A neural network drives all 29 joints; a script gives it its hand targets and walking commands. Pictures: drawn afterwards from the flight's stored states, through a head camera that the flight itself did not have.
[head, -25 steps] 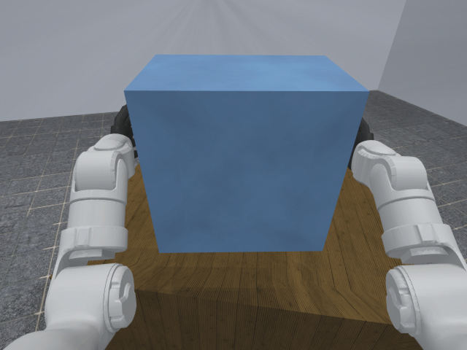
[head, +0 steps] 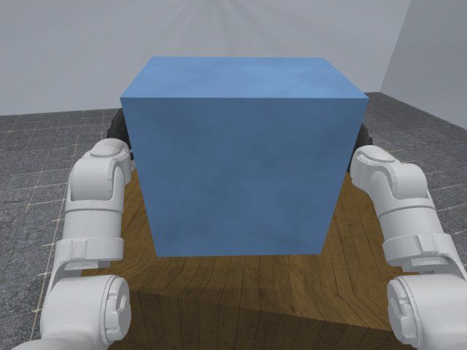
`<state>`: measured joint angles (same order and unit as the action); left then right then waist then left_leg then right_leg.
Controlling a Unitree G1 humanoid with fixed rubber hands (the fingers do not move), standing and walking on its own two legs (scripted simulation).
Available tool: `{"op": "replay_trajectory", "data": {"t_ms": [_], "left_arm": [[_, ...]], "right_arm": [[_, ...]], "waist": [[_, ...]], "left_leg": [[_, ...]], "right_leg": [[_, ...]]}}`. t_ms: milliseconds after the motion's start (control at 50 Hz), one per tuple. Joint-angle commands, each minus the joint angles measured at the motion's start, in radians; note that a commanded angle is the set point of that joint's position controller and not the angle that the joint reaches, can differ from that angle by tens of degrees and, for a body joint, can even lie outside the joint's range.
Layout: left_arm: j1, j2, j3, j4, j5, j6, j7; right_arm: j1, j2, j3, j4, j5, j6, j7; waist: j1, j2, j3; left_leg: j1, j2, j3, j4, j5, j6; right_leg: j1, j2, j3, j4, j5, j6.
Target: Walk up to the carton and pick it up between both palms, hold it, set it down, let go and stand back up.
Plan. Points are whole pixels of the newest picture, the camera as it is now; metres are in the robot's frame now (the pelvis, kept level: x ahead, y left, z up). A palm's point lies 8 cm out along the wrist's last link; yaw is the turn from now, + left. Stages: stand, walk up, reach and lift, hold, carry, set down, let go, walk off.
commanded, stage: hold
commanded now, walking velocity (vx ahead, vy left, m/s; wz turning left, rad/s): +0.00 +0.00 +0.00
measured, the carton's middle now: (239, 158) +0.39 +0.00 +0.22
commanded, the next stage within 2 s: none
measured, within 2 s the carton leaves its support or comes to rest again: neither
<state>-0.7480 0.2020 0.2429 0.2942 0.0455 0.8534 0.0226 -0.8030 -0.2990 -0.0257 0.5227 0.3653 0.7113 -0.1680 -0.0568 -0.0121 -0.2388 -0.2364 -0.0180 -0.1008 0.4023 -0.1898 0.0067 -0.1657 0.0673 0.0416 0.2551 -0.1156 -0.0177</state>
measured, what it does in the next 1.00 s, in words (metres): stands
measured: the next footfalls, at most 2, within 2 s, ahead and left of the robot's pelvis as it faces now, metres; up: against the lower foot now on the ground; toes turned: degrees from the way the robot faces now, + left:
none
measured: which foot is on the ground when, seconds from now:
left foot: down 0.00-1.00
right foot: down 0.00-1.00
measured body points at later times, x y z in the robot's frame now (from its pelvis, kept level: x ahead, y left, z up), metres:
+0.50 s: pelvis -0.02 +0.00 +0.00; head -0.10 +0.02 +0.44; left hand +0.36 +0.17 +0.25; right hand +0.35 -0.22 +0.25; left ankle +0.01 +0.11 -0.75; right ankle +0.01 -0.11 -0.75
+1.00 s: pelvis -0.01 -0.01 +0.00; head -0.10 +0.01 +0.44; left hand +0.37 +0.19 +0.25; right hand +0.36 -0.20 +0.26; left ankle +0.01 +0.11 -0.75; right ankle +0.01 -0.11 -0.75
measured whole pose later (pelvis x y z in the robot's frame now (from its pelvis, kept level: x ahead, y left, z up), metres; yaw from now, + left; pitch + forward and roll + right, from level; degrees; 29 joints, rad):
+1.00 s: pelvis -0.01 -0.01 +0.00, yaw +0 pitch +3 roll -2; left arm -0.79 0.21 0.25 0.41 0.02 0.80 0.03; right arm -0.84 -0.31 -0.01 0.57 0.37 0.72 -0.17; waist -0.06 0.00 -0.27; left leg -0.27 -0.02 -0.11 0.38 -0.16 0.00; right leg -0.21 0.07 0.04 0.26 -0.10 -0.02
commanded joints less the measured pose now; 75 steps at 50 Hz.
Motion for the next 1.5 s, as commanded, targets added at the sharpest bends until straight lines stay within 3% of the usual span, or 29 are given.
{"op": "replay_trajectory", "data": {"t_ms": [0,100,160,180,200,220,260,320,400,500,580,680,840,980,1120,1280,1480], "left_arm": [[-0.896,-0.650,-0.441,-0.311,-0.219,-0.092,-0.147],[-0.911,-0.653,-0.430,-0.275,-0.219,-0.098,-0.146],[-0.929,-0.677,-0.443,-0.243,-0.230,-0.102,-0.142],[-0.772,-0.784,-0.514,-0.293,-0.255,-0.093,-0.138],[-0.789,-0.744,-0.481,-0.327,-0.241,-0.092,-0.142],[-0.790,-0.710,-0.459,-0.290,-0.225,-0.086,-0.143],[-0.778,-0.678,-0.415,-0.258,-0.191,-0.080,-0.156],[-0.837,-0.675,-0.422,-0.252,-0.186,-0.083,-0.161],[-0.932,-0.694,-0.457,-0.266,-0.227,-0.099,-0.134],[-0.953,-0.701,-0.438,-0.202,-0.238,-0.108,-0.117],[-0.944,-0.685,-0.407,-0.136,-0.232,-0.112,-0.125],[-0.945,-0.670,-0.384,-0.091,-0.233,-0.125,-0.143],[-0.956,-0.686,-0.403,-0.137,-0.247,-0.146,-0.158],[-0.925,-0.700,-0.432,-0.232,-0.246,-0.134,-0.148],[-0.880,-0.702,-0.450,-0.293,-0.232,-0.109,-0.134],[-0.855,-0.700,-0.456,-0.297,-0.219,-0.088,-0.129],[-0.870,-0.691,-0.446,-0.258,-0.216,-0.085,-0.139]], "right_arm": [[-1.009,0.632,0.267,-0.438,0.199,-0.093,0.175],[-1.057,0.659,0.281,-0.442,0.191,-0.107,0.185],[-1.057,0.653,0.263,-0.404,0.178,-0.110,0.191],[-0.941,0.621,0.290,-0.501,0.237,-0.108,0.185],[-0.966,0.609,0.306,-0.523,0.258,-0.099,0.174],[-0.950,0.608,0.297,-0.493,0.249,-0.087,0.169],[-0.934,0.610,0.285,-0.438,0.224,-0.080,0.172],[-0.974,0.657,0.276,-0.427,0.205,-0.084,0.187],[-1.055,0.718,0.291,-0.463,0.225,-0.091,0.201],[-1.097,0.743,0.291,-0.438,0.229,-0.088,0.205],[-1.101,0.738,0.278,-0.389,0.218,-0.083,0.199],[-1.094,0.727,0.264,-0.351,0.209,-0.080,0.181],[-1.059,0.712,0.264,-0.374,0.223,-0.083,0.153],[-1.017,0.687,0.282,-0.437,0.247,-0.083,0.156],[-0.995,0.670,0.300,-0.489,0.260,-0.081,0.172],[-0.995,0.667,0.306,-0.498,0.255,-0.076,0.183],[-1.005,0.682,0.295,-0.464,0.239,-0.069,0.179]], "waist": [[0.004,0.085,-0.424],[0.030,0.053,-0.455],[0.010,0.061,-0.448],[-0.072,0.096,-0.500],[-0.031,0.092,-0.506],[-0.055,0.066,-0.451],[-0.039,0.032,-0.374],[-0.010,0.032,-0.351],[0.020,0.043,-0.421],[0.043,0.031,-0.446],[0.037,0.008,-0.440],[0.008,-0.002,-0.435],[-0.032,0.041,-0.445],[-0.028,0.073,-0.456],[-0.007,0.065,-0.454],[0.008,0.043,-0.435],[0.001,0.034,-0.421]], "left_leg": [[0.143,0.014,0.004,-0.042,0.325,-0.052],[0.140,0.013,0.014,-0.051,0.282,-0.032],[0.142,0.014,0.014,-0.062,0.229,-0.031],[0.154,0.023,0.011,-0.036,0.358,-0.054],[0.159,0.009,0.000,-0.025,0.382,-0.055],[0.163,0.006,0.014,-0.031,0.369,-0.048],[0.126,0.008,0.011,-0.069,0.267,-0.024],[0.070,0.010,0.010,-0.104,0.147,-0.004],[0.059,0.002,0.018,-0.088,0.139,0.007],[0.047,-0.002,0.021,-0.083,0.100,0.026],[0.039,-0.003,0.021,-0.083,0.074,0.034],[0.041,-0.008,0.018,-0.080,0.076,0.030],[0.057,-0.014,0.004,-0.072,0.139,0.004],[0.098,-0.007,-0.004,-0.057,0.236,-0.017],[0.123,0.002,0.000,-0.052,0.279,-0.018],[0.122,0.008,0.009,-0.060,0.254,-0.010],[0.092,0.002,0.015,-0.074,0.188,0.001]], "right_leg": [[0.200,-0.003,0.018,0.024,0.295,0.011],[0.186,0.000,0.020,0.018,0.262,0.011],[0.176,-0.003,0.025,0.008,0.218,0.003],[0.250,0.008,0.056,0.024,0.375,-0.031],[0.270,0.008,0.046,0.023,0.382,-0.024],[0.234,0.009,0.041,0.020,0.384,-0.015],[0.212,-0.003,0.039,0.001,0.281,-0.009],[0.183,-0.009,0.041,-0.008,0.152,-0.012],[0.145,-0.002,0.037,0.005,0.128,-0.005],[0.112,-0.004,0.044,0.007,0.077,0.003],[0.110,-0.013,0.051,0.000,0.046,0.009],[0.135,-0.023,0.054,-0.003,0.082,0.013],[0.186,-0.025,0.049,0.010,0.212,0.009],[0.195,-0.011,0.040,0.018,0.268,0.000],[0.184,0.005,0.036,0.019,0.265,-0.005],[0.167,0.010,0.041,0.013,0.230,-0.009],[0.169,-0.002,0.051,0.009,0.209,-0.004]]}}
